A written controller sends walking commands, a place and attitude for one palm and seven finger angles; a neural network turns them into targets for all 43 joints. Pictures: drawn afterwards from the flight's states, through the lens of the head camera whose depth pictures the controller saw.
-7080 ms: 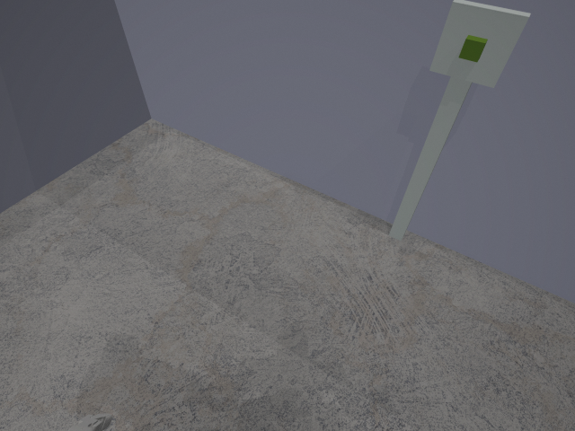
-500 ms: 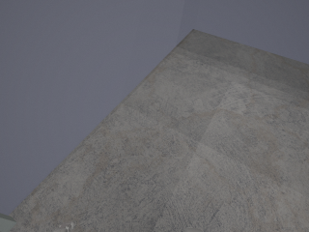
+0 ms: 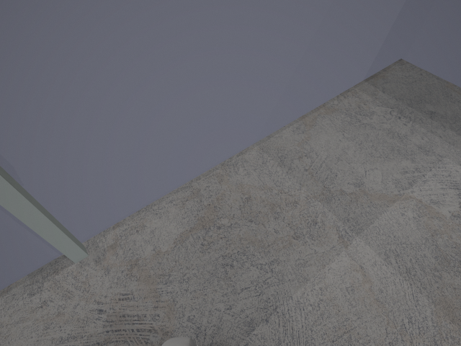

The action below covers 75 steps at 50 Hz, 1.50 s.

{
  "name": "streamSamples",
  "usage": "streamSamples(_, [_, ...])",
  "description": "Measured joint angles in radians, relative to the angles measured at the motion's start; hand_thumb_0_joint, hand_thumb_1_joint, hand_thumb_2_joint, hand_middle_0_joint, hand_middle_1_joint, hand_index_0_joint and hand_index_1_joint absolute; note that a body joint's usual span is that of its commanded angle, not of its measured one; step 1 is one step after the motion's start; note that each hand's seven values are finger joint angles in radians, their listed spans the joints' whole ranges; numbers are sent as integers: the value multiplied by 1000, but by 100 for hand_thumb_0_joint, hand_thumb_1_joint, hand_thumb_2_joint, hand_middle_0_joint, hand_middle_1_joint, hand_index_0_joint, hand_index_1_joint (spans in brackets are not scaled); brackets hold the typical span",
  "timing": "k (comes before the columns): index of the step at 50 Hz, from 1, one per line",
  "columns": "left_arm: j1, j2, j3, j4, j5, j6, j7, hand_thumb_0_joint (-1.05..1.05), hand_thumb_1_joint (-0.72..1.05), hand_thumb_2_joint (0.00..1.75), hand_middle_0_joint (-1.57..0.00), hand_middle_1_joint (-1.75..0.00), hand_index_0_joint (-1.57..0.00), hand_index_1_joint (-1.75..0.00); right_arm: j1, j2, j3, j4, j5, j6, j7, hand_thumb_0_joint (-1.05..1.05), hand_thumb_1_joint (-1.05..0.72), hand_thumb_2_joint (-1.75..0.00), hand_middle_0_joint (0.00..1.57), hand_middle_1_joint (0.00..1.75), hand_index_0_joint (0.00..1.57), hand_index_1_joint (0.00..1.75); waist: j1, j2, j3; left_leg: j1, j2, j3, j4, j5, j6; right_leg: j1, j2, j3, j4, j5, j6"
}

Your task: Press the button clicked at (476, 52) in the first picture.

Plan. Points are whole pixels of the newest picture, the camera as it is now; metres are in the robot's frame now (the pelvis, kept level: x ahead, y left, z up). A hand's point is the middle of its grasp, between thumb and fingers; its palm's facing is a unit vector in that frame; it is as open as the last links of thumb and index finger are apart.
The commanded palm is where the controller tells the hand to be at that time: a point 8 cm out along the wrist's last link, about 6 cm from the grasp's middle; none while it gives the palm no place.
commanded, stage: turn to face it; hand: left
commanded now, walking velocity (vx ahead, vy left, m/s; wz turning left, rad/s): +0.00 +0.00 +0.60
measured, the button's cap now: out of the picture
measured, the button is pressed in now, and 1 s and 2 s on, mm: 0 0 0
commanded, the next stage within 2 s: take the last steps up to it in 1.04 s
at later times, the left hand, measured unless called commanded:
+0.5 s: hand out of the picture +0.07 +0.26 -0.15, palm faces +0.28 -0.92 -0.26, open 7.4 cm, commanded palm none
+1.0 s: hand out of the picture -0.11 +0.20 -0.17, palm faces +0.55 -0.79 -0.26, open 7.4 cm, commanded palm none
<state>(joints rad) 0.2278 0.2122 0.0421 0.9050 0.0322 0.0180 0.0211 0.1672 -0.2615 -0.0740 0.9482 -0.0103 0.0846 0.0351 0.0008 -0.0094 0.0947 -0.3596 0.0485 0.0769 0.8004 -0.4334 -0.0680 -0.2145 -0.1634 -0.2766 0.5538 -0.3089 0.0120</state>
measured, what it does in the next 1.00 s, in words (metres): steps on the spot, turning left: left foot, then right foot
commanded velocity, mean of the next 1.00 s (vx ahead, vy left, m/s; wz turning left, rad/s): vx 0.00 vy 0.00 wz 0.49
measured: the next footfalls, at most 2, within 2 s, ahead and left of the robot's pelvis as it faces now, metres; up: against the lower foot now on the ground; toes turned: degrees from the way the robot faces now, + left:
left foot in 0.06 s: +0.03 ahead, +0.13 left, +0.00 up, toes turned +9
right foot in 0.58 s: +0.08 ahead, -0.10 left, +0.00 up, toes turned +19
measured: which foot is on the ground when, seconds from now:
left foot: up 0.00-0.04, down 0.06-0.58, up 0.60-1.00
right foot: down 0.00-0.06, up 0.08-0.56, down 0.58-1.00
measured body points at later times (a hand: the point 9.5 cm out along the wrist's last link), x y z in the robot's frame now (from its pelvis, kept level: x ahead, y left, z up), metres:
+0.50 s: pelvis +0.00 +0.02 +0.00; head +0.03 +0.03 +0.45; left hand +0.05 +0.30 -0.13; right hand +0.12 -0.21 -0.14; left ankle +0.00 +0.12 -0.74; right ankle +0.04 -0.13 -0.70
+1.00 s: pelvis -0.03 +0.01 +0.00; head +0.00 +0.03 +0.45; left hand -0.14 +0.24 -0.15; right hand +0.19 -0.17 -0.14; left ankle -0.10 +0.10 -0.73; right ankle +0.04 -0.11 -0.74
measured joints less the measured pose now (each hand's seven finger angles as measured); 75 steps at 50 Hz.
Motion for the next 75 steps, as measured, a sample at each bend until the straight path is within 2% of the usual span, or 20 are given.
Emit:
streamSamples(3, [23,30,15,11,-6,11,-3,0,90,90,-21,-30,-20,-30,-19,-1,8,-30,0,-24,1,1,-91,-90,20,29,20,30,9,-16,-7,81,-10,26,-200,127,28,-35,-29,-31,86,-42,27])
streamSamples(5, [23,58,29,24,-11,32,-2,0,90,90,-20,-30,-20,-30,-40,12,11,-42,-1,-45,-2,1,-91,-90,20,29,20,30,17,-50,0,61,-34,27,-168,124,80,-109,-30,51,252,-178,55])
streamSamples(7, [16,70,36,40,-11,54,2,1,90,90,-20,-30,-20,-30,-43,18,18,-54,-2,-59,-11,0,-91,-90,20,29,20,30,17,-50,-2,58,-39,10,-163,103,111,-183,11,135,427,-234,67])
streamSamples(9, [5,74,39,46,-12,58,-2,1,90,90,-20,-30,-20,-30,-38,22,23,-58,-3,-62,-21,0,-90,-90,20,29,20,30,14,-42,-7,73,-46,-11,-202,120,118,-235,38,183,535,-191,76])
streamSamples(12, [-12,72,39,32,-12,49,-8,1,90,90,-20,-30,-20,-30,-28,28,29,-57,-3,-61,-27,0,-90,-90,20,29,20,30,12,-31,-13,100,-62,-42,-272,165,125,-273,53,223,571,-118,87])
streamSamples(23, [-95,36,24,-28,-19,36,-2,1,90,90,-20,-30,-20,-30,37,51,24,-40,-8,-48,-22,0,-90,-90,21,30,21,30,-32,6,-30,99,-113,-162,-328,224,120,-213,106,283,356,-120,94])
streamSamples(26, [-115,20,16,-47,-24,28,0,1,90,90,-20,-30,-20,-30,56,46,16,-32,-10,-39,-22,0,-90,-90,21,30,21,30,-47,25,-32,77,-125,-200,-307,225,105,-161,132,284,236,-122,82])
streamSamples(29, [-116,8,5,-69,-27,9,1,0,90,90,-20,-30,-20,-30,76,37,6,-26,-5,-30,-21,0,-90,-90,21,30,21,30,-51,38,-42,42,-144,-233,-261,212,83,-70,149,274,29,-23,68])
streamSamples(30, [-113,2,2,-73,-23,-1,3,0,90,90,-20,-30,-20,-30,80,30,1,-24,-1,-27,-20,0,-90,-90,21,30,21,30,-48,50,-41,22,-142,-237,-220,191,77,-57,153,261,-9,40,30])
streamSamples(32, [-103,-13,-8,-74,-17,-7,5,0,90,90,-20,-30,-20,-30,83,15,-12,-18,-2,-17,-20,1,-90,-90,20,30,21,30,-53,71,-37,-38,-139,-214,-43,37,56,-52,147,227,9,35,-16])
streamSamples(36, [-66,-30,-13,-60,-15,-2,7,0,90,90,-20,-30,-20,-30,84,-6,-23,-2,-11,1,-9,1,-90,-90,20,29,20,30,-50,71,-38,-132,-99,-136,297,31,26,-9,115,183,-30,26,-28])
streamSamples(39, [-43,-33,-14,-42,-11,-3,8,0,90,90,-20,-30,-20,-30,81,-11,-23,4,-11,4,-3,1,-91,-90,20,29,20,30,-45,57,-34,-137,-58,-110,352,61,7,10,92,153,-54,37,-25])
streamSamples(47, [25,-9,-7,13,1,-7,2,0,90,90,-20,-30,-20,-30,18,-3,0,20,1,1,-10,1,-91,-90,20,29,20,30,4,7,-14,-2,-21,-63,53,-18,1,0,38,96,-42,35,0])
streamSamples(50, [49,13,3,41,-1,0,2,0,90,90,-20,-30,-20,-30,-11,5,14,9,6,-20,-15,1,-91,-90,20,29,20,30,19,-10,-12,85,-30,-28,-151,58,15,-21,18,75,6,14,24])
streamSamples(51, [60,22,8,47,-6,5,3,0,90,90,-20,-30,-20,-30,-17,7,18,2,5,-31,-15,1,-91,-90,20,29,20,30,21,-13,-17,118,-30,-19,-228,113,40,-36,13,70,40,-2,34])
streamSamples(54, [64,55,19,82,-12,38,11,0,90,90,-20,-30,-20,-30,-42,39,32,-5,0,-55,-21,0,-91,-90,20,29,20,30,36,-55,-11,117,-51,-8,-213,108,103,-118,27,157,255,-184,51])
streamSamples(58, [49,60,22,111,-15,51,5,1,90,90,-20,-30,-20,-30,-43,64,50,-6,-2,-64,-39,0,-90,-90,20,29,20,30,35,-42,-20,150,-54,-31,-280,146,120,-197,71,214,472,-161,60])
streamSamples(62, [45,47,14,112,-11,35,-4,1,90,90,-20,-30,-20,-30,-26,84,59,9,-1,-75,-42,0,-90,-90,20,29,20,30,35,-29,-43,185,-66,-41,-357,190,130,-209,79,232,493,-102,68])
streamSamples(68, [44,12,0,119,-1,22,-20,1,90,90,-20,-30,-19,-30,58,99,45,35,-3,-102,-50,-1,-92,-90,21,30,21,30,5,-15,-90,221,-84,-48,-423,217,135,-181,84,232,399,-84,56])
streamSamples(75, [10,-36,-8,110,-2,0,-34,1,90,90,-20,-30,-20,-30,179,76,37,113,-12,-95,-49,0,-92,-90,20,29,21,30,-37,15,-105,235,-85,-61,-415,194,115,-98,104,211,135,-87,32])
